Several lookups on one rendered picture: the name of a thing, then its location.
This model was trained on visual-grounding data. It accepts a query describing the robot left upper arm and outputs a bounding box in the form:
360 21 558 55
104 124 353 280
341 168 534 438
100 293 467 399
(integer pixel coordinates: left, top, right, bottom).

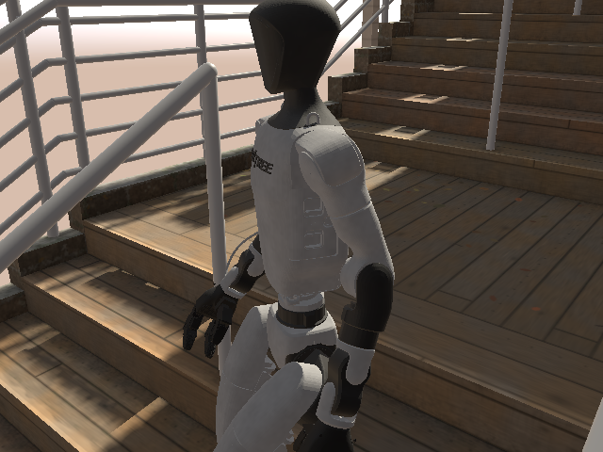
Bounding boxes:
295 128 395 298

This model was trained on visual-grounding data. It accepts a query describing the robot right hand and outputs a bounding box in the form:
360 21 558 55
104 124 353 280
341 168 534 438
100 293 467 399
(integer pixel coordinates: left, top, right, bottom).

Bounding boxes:
183 283 238 359

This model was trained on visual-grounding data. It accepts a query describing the right robot forearm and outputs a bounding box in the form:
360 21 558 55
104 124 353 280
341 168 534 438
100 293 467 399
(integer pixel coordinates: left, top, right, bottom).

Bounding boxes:
220 234 266 299

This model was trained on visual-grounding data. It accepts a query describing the robot head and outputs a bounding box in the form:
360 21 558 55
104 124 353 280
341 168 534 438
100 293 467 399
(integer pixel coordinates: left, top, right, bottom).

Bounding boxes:
249 0 341 130

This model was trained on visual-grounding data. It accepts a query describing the left robot forearm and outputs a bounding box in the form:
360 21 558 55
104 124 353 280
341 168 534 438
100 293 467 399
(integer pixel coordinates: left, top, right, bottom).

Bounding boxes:
316 263 393 429

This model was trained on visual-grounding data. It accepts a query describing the robot right upper arm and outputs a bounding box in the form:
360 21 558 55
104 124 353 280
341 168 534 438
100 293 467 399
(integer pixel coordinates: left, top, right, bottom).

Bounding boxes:
255 113 276 134

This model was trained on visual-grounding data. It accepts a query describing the robot left hand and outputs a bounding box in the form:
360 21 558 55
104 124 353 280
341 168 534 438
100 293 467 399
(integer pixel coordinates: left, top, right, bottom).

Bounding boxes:
293 419 356 452

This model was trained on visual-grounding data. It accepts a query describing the left robot thigh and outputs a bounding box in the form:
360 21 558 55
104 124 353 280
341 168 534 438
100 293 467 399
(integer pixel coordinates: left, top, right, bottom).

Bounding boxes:
213 349 330 452

